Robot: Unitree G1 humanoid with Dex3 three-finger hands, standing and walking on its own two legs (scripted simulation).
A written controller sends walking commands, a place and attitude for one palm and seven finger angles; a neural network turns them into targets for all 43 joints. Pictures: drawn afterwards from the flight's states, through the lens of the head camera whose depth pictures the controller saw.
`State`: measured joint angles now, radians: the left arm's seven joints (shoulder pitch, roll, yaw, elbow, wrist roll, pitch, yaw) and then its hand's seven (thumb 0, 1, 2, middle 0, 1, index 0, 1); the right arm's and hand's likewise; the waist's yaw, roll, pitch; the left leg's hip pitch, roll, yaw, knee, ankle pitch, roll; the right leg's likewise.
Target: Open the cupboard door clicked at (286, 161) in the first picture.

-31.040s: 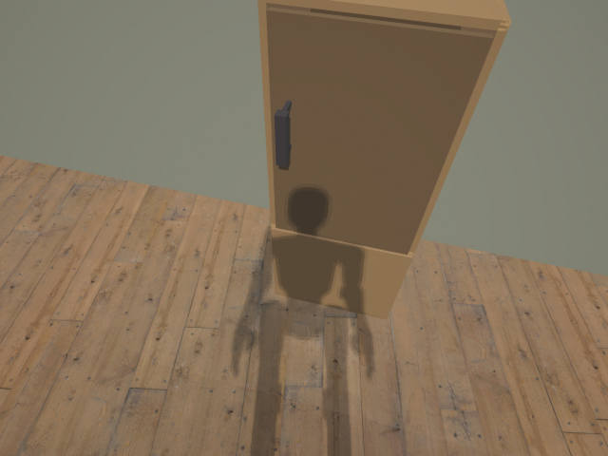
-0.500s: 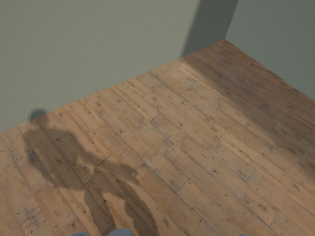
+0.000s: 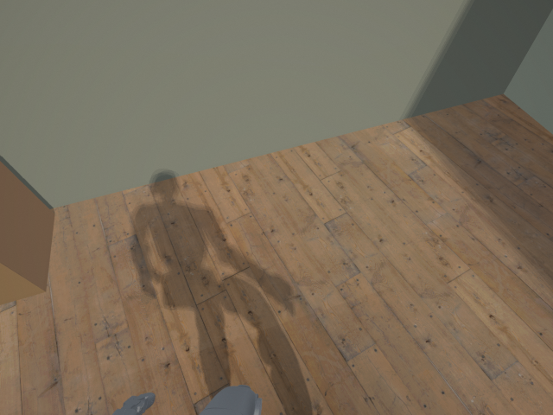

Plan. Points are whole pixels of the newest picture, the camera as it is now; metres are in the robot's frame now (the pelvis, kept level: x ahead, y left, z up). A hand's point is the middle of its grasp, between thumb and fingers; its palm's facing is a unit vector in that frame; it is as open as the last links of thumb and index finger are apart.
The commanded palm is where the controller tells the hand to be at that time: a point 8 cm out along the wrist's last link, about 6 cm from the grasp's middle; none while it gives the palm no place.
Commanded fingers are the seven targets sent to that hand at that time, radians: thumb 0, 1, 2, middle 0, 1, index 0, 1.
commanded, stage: turn to face it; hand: left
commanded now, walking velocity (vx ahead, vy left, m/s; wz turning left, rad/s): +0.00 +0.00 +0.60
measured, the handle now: out of the picture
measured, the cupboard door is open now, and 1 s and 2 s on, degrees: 41 41 41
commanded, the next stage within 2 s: take the last steps up to it in 1.60 s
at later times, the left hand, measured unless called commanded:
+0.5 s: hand out of the picture +0.03 +0.25 -0.16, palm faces +0.33 -0.91 -0.27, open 7.4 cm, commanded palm none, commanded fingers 0.00 0.90 0.90 -0.20 -0.30 -0.20 -0.30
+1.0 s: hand out of the picture -0.04 +0.17 -0.16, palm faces +0.61 -0.76 -0.23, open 7.3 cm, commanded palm none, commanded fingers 0.00 0.90 0.90 -0.20 -0.30 -0.20 -0.30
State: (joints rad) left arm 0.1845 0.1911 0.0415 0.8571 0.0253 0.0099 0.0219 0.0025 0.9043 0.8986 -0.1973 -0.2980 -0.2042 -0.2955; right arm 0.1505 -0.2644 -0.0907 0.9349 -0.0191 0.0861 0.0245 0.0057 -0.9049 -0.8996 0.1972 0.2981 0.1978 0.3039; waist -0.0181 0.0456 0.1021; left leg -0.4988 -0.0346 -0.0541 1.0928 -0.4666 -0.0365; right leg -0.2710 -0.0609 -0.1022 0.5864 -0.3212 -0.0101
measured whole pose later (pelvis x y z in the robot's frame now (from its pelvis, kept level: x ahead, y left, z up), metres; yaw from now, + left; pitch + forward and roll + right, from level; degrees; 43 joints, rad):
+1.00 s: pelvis +0.03 -0.02 +0.00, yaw +38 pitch +1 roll +1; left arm 0.24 0.20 0.05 0.90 0.03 0.01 0.02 0.00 0.91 0.90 -0.20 -0.30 -0.21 -0.30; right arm 0.10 -0.24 -0.07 0.94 -0.01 0.08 0.04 0.01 -0.91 -0.90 0.19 0.30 0.19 0.30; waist 0.01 -0.04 0.11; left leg -0.37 0.02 0.07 0.78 -0.44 -0.05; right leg -0.20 -0.15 -0.26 0.55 -0.34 0.01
